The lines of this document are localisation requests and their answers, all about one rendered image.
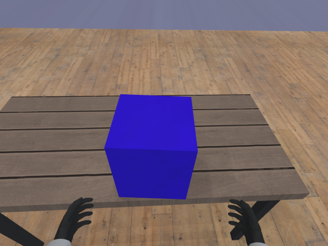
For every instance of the right robot hand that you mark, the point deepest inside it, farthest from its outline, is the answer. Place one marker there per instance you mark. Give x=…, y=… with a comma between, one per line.
x=250, y=226

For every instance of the carton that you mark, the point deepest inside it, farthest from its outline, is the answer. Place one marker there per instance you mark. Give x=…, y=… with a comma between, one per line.
x=151, y=146

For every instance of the left robot hand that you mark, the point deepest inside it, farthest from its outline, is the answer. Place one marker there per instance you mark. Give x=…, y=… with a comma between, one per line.
x=69, y=224

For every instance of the table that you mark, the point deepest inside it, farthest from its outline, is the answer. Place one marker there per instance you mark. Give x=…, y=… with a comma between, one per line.
x=52, y=153

